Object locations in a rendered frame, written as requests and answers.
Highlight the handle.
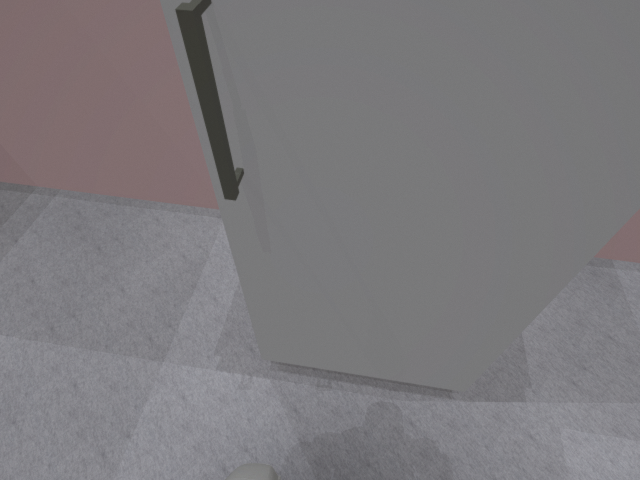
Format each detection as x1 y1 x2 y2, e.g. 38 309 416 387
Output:
175 0 244 201

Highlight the fridge door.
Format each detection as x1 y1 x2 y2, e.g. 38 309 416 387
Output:
160 0 640 392

